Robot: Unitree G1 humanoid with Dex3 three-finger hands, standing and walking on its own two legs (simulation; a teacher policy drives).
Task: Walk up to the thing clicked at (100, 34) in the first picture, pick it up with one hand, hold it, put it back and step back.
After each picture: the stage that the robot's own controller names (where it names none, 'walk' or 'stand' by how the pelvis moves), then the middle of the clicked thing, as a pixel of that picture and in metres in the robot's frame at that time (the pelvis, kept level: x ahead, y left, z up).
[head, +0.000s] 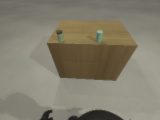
stand; (99, 36) +0.86 -0.07 +0.05
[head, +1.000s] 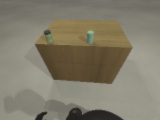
walk; (90, 37) +0.77 +0.06 +0.07
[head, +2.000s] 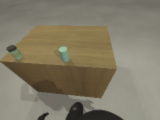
stand; (64, 54) +0.49 +0.26 +0.05
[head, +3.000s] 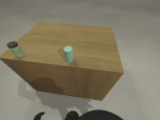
stand; (69, 54) +0.48 +0.19 +0.07
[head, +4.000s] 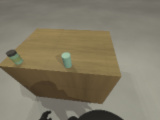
stand; (66, 60) +0.45 +0.21 +0.05
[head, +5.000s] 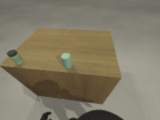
stand; (66, 61) +0.45 +0.21 +0.04
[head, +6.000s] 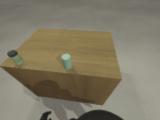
stand; (67, 61) +0.44 +0.20 +0.04
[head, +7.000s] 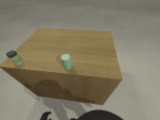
stand; (66, 62) +0.44 +0.20 +0.04
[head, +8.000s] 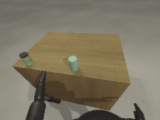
rise first; (73, 63) +0.43 +0.18 +0.05
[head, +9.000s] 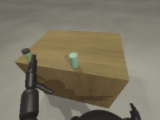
go down; (74, 60) +0.47 +0.17 +0.05
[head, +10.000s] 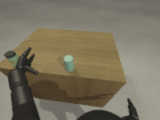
go down; (69, 63) +0.43 +0.17 +0.05
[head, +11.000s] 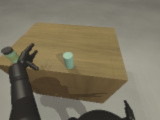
close in; (68, 60) +0.43 +0.16 +0.06
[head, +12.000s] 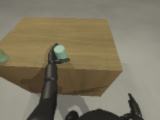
close; (61, 54) +0.45 +0.19 +0.09
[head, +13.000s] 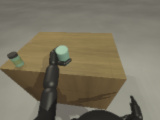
lift; (63, 56) +0.37 +0.18 +0.20
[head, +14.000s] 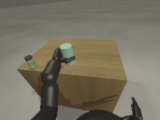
lift; (67, 54) +0.34 +0.15 +0.26
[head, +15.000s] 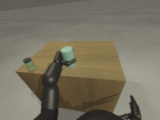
hold; (68, 57) +0.34 +0.14 +0.25
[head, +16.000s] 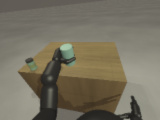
hold; (68, 55) +0.33 +0.15 +0.27
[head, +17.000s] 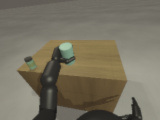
crouch; (67, 54) +0.33 +0.15 +0.27
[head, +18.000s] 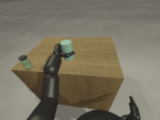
crouch; (67, 50) +0.39 +0.15 +0.24
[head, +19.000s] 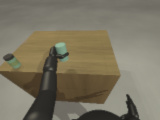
lower; (62, 52) +0.45 +0.19 +0.16
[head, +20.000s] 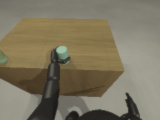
lower; (63, 55) +0.45 +0.17 +0.09
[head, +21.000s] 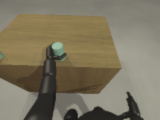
lower; (59, 52) +0.47 +0.19 +0.10
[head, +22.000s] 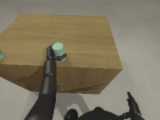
lower; (59, 52) +0.46 +0.19 +0.09
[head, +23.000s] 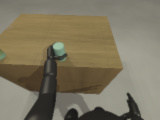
rest; (60, 52) +0.47 +0.19 +0.10
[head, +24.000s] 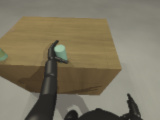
withdraw; (61, 54) +0.46 +0.18 +0.09
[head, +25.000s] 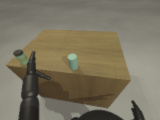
sink last; (73, 62) +0.44 +0.16 +0.07
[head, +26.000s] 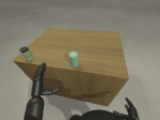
stand; (74, 59) +0.46 +0.18 +0.06
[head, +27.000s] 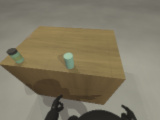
stand; (69, 61) +0.43 +0.18 +0.06
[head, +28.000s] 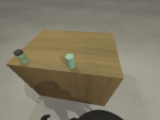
stand; (70, 61) +0.46 +0.19 +0.04
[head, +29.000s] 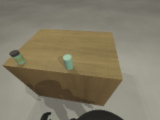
stand; (68, 62) +0.44 +0.19 +0.04
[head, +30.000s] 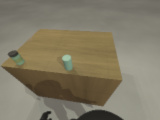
stand; (67, 62) +0.43 +0.20 +0.04
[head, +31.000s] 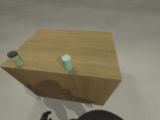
stand; (67, 62) +0.43 +0.20 +0.04
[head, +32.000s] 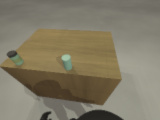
stand; (67, 62) +0.44 +0.20 +0.04
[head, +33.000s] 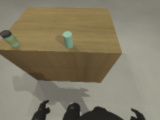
walk; (68, 40) +0.56 +0.20 +0.06
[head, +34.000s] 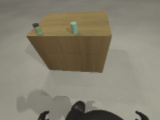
walk; (74, 28) +0.89 +0.27 +0.06
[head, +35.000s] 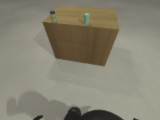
walk; (86, 19) +1.11 +0.14 +0.07
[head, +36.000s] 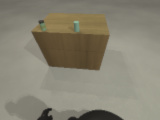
stand; (76, 26) +1.02 +0.20 +0.04
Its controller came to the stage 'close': yes
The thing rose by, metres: 0.22
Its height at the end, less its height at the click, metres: +0.00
